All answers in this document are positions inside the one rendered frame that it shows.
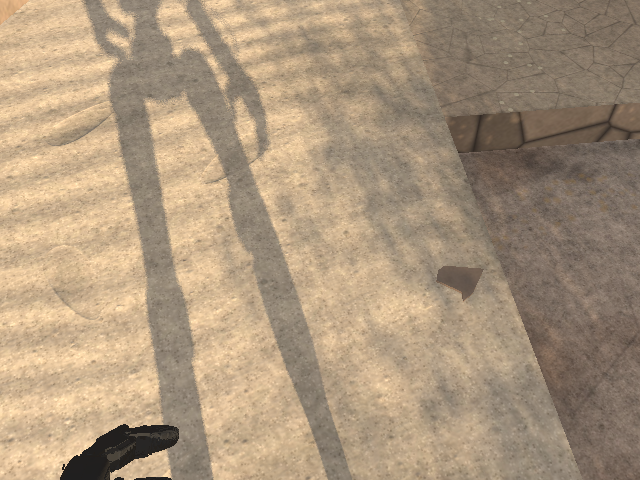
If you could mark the robot left hand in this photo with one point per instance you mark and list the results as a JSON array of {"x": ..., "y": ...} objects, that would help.
[{"x": 117, "y": 448}]

